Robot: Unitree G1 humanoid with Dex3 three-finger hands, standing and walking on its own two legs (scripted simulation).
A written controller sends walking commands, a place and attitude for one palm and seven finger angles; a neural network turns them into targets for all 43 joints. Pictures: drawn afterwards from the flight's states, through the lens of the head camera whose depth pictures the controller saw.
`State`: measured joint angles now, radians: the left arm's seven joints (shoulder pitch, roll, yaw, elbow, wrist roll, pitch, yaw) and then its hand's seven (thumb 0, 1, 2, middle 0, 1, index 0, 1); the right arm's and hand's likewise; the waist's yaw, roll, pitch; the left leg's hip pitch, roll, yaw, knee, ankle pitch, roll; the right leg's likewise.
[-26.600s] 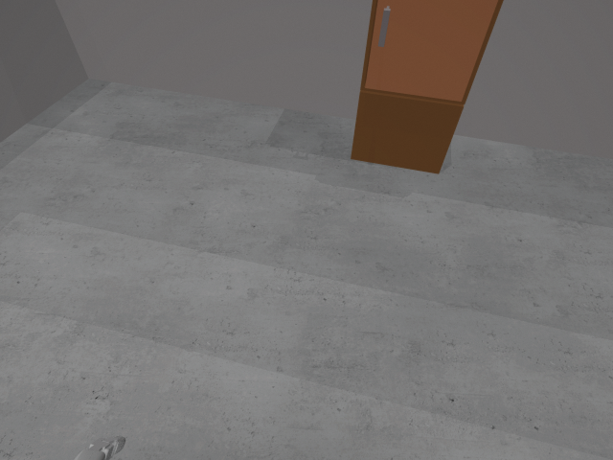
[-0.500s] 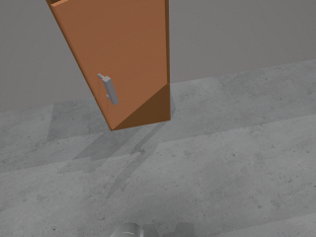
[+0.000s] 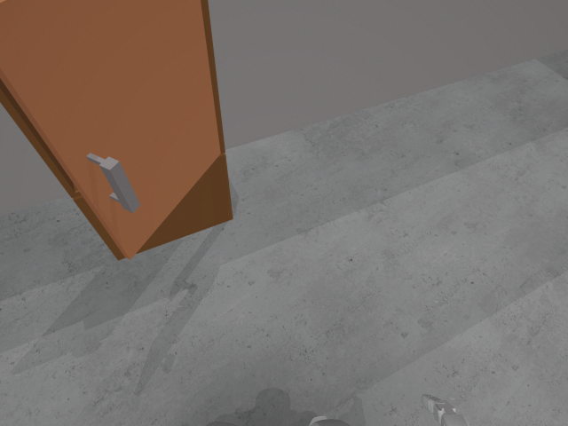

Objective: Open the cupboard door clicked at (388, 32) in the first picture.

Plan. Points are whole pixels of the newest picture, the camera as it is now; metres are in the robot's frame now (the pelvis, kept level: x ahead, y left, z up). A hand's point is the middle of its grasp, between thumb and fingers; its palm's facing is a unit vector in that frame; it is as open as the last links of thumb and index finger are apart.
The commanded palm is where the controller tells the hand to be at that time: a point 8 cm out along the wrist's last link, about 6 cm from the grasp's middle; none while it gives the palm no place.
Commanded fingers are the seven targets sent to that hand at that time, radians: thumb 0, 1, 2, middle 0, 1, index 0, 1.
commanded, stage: walk to a spot facing it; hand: left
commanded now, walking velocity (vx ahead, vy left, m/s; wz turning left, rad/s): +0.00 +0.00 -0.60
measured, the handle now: (113, 182) +0.50 +0.38 -0.06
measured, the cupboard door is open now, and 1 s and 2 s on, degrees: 38 38 38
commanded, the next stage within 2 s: turn to face it in 1.98 s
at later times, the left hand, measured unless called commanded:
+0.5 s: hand (212, 392) +0.17 +0.12 -0.15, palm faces -0.34 -0.90 -0.26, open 7.4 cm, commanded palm none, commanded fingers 0.00 0.90 0.90 -0.20 -0.30 -0.20 -0.30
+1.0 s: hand (273, 319) +0.30 +0.04 -0.16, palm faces -0.62 -0.77 -0.14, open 7.4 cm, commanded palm none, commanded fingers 0.00 0.90 0.90 -0.20 -0.30 -0.20 -0.30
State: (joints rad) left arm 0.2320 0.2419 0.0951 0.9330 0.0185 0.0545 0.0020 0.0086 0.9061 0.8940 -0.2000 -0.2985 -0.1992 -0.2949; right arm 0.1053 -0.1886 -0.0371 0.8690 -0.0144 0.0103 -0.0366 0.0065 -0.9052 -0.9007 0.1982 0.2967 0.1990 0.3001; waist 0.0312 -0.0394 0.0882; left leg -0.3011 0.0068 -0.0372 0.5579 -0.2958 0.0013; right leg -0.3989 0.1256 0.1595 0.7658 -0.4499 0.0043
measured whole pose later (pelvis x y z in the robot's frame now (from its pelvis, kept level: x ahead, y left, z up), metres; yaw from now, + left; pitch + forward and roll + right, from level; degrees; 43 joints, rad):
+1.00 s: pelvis +0.11 -0.05 +0.01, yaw -38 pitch +2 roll -2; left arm 0.15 0.24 0.08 0.93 0.03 0.04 -0.06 0.01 0.91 0.90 -0.19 -0.30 -0.19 -0.29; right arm 0.46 -0.15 0.00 0.99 -0.03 -0.06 -0.03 0.01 -0.90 -0.90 0.20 0.30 0.20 0.30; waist -0.03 -0.04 0.07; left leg -0.03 0.09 0.25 0.35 -0.35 -0.01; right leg -0.65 -0.06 -0.07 1.07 -0.20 0.01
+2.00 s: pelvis +0.40 -0.43 +0.01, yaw -64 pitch +1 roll +0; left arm 0.21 0.19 0.09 0.98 0.03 0.00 -0.03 0.01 0.91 0.89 -0.19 -0.30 -0.19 -0.29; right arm 0.32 -0.18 -0.04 1.04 -0.02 -0.07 -0.03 0.00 -0.93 -0.90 0.20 0.30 0.20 0.30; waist 0.02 -0.03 0.08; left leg -0.14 0.04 0.22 0.40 -0.27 0.03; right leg -0.64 -0.10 -0.03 1.11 -0.21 0.00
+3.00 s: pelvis +0.43 -0.63 +0.01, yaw -42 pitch +3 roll +0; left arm 0.13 0.27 0.07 0.93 0.01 0.05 0.01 0.01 0.91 0.89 -0.19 -0.30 -0.19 -0.29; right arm 0.22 -0.21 -0.05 0.94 -0.03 0.03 0.00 0.01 -0.90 -0.90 0.20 0.30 0.20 0.30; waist -0.02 0.01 0.08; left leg -0.31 0.00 -0.05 0.50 -0.24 -0.01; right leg -0.44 -0.05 0.00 0.87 -0.41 0.10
